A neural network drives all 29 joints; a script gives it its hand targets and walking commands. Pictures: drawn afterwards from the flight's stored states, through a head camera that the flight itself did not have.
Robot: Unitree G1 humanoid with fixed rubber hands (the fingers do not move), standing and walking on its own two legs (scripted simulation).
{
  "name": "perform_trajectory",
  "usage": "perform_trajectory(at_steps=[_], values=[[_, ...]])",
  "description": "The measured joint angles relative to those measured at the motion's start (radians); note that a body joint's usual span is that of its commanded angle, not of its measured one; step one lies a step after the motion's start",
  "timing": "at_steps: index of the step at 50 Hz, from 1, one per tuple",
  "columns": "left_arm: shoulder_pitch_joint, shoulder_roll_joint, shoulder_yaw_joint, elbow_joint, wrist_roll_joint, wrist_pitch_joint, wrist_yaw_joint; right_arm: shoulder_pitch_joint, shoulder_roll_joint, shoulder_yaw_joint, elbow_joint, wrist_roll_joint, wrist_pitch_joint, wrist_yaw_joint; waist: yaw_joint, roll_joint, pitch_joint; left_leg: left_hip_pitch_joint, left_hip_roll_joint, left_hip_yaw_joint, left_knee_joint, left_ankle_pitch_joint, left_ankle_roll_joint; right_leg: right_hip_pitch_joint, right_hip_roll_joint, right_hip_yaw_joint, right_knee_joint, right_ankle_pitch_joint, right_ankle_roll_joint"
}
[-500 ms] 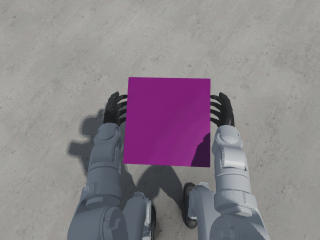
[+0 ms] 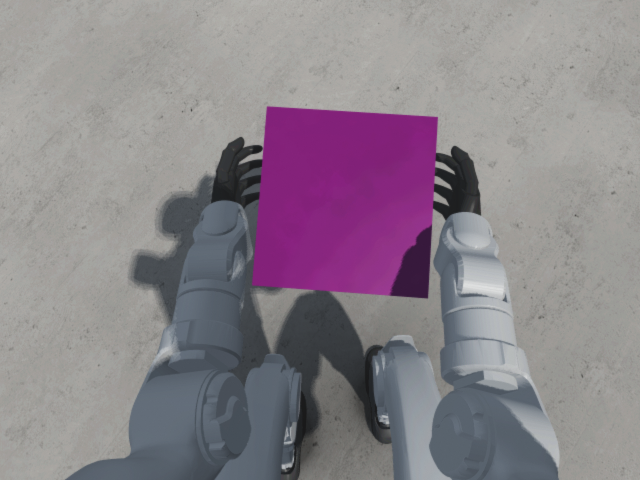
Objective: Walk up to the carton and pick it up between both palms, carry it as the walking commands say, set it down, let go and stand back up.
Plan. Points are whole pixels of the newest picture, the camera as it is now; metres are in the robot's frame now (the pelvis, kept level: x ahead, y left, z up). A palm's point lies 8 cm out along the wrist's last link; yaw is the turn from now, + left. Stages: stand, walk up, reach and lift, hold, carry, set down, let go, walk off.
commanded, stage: set down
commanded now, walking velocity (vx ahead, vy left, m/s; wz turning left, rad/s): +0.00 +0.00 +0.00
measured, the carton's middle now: (341, 215) +0.47 -0.03 -0.16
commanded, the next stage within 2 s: none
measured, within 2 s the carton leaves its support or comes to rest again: neither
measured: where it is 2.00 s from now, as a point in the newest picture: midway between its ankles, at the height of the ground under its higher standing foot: (336, 432)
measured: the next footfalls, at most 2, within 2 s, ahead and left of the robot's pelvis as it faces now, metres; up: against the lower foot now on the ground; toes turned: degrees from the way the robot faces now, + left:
none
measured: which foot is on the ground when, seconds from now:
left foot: down 0.00-1.00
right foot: down 0.00-1.00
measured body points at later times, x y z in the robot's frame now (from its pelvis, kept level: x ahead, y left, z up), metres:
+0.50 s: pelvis -0.02 +0.00 -0.07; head +0.27 -0.03 +0.27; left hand +0.50 +0.10 -0.16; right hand +0.46 -0.18 -0.18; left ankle +0.04 +0.11 -0.53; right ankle +0.12 -0.11 -0.53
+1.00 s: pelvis -0.03 +0.00 -0.13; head +0.31 -0.02 +0.17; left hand +0.52 +0.10 -0.25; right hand +0.49 -0.18 -0.26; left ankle +0.04 +0.11 -0.53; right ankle +0.12 -0.11 -0.53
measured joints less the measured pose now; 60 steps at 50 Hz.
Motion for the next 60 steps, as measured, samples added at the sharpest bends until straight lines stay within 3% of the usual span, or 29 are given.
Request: perform_trajectory(at_steps=[20, 41, 60], values=[[-0.161, 0.062, -0.023, 0.046, -0.034, 0.002, 0.010, -0.125, -0.052, 0.016, 0.017, 0.057, 0.014, -0.045, -0.006, 0.003, 0.078, -0.213, -0.009, 0.000, 0.195, -0.035, -0.013, -0.218, -0.004, -0.008, 0.186, -0.019, -0.009], [-0.331, 0.108, -0.032, 0.084, -0.037, 0.021, 0.038, -0.299, -0.124, -0.004, 0.077, 0.083, 0.027, -0.043, -0.019, 0.010, 0.183, -0.397, -0.023, 0.006, 0.372, -0.048, -0.009, -0.397, -0.013, -0.009, 0.341, -0.016, 0.000], [-0.443, 0.186, -0.093, 0.147, -0.103, 0.008, 0.058, -0.443, -0.217, 0.032, 0.190, 0.155, 0.002, -0.022, -0.041, 0.005, 0.323, -0.481, -0.031, 0.016, 0.518, -0.085, -0.006, -0.487, -0.016, -0.007, 0.480, -0.040, 0.005]])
